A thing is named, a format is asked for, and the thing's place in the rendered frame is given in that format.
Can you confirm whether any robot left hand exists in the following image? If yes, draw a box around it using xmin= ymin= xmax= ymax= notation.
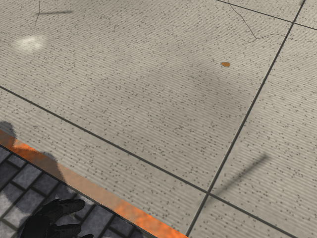
xmin=20 ymin=198 xmax=94 ymax=238

